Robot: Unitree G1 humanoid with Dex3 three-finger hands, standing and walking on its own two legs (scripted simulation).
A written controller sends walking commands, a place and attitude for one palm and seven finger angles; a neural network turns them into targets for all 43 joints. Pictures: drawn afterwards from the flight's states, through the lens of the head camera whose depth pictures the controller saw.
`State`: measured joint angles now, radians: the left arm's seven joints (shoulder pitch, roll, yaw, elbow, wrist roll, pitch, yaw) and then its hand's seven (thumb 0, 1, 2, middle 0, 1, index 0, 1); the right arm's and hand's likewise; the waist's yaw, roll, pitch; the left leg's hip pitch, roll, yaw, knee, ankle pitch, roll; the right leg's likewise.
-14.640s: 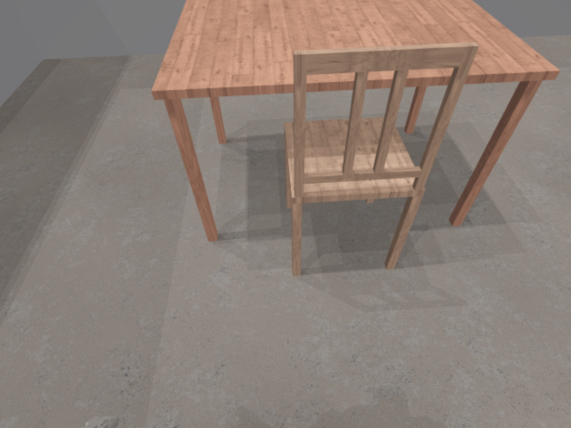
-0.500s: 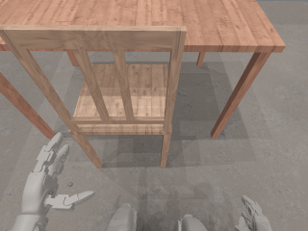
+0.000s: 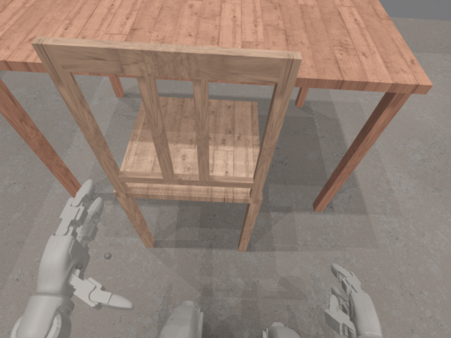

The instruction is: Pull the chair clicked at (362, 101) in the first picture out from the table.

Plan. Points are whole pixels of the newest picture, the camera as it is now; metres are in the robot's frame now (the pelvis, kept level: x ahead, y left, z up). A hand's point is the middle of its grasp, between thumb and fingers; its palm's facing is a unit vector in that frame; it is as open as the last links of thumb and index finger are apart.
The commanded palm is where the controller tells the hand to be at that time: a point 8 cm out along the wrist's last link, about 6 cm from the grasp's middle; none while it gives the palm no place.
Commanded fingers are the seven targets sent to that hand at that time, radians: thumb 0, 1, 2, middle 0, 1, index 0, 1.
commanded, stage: raise the hand toward the chair's back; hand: left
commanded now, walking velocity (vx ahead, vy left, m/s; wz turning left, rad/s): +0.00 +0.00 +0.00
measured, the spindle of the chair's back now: (159, 135) +0.50 +0.18 +0.02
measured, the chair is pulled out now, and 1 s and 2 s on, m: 0.00 0.00 0.00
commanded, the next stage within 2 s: aim the fingers beside a spindle in 0.62 s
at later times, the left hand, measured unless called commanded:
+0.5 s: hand (116, 244) +0.25 +0.19 +0.05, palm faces +0.04 -1.00 -0.05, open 16.9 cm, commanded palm +0.23 +0.25 +0.05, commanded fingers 0.00 -0.50 0.30 -0.06 -0.08 -0.06 -0.08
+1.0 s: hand (132, 238) +0.27 +0.17 +0.04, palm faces +0.02 -1.00 -0.04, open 16.9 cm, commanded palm +0.25 +0.23 +0.04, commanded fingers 0.00 -0.50 0.30 -0.06 -0.08 -0.06 -0.08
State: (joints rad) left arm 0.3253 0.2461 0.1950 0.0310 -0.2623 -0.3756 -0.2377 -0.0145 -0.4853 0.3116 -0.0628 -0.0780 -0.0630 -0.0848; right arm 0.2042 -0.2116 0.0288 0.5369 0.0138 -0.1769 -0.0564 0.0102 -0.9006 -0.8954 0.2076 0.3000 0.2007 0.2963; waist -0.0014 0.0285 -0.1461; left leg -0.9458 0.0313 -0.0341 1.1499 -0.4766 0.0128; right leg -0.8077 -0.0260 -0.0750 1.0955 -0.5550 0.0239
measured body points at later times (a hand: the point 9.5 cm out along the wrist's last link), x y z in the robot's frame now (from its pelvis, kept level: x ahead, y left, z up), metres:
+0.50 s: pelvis +0.01 -0.01 +0.01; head +0.07 +0.00 +0.45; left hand +0.24 +0.25 +0.05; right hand +0.17 -0.26 -0.08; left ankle +0.04 +0.11 -0.65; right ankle -0.01 -0.14 -0.65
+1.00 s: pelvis +0.00 -0.02 +0.00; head +0.07 -0.02 +0.44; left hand +0.26 +0.23 +0.04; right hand +0.17 -0.27 -0.09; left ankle +0.04 +0.11 -0.65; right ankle -0.01 -0.14 -0.65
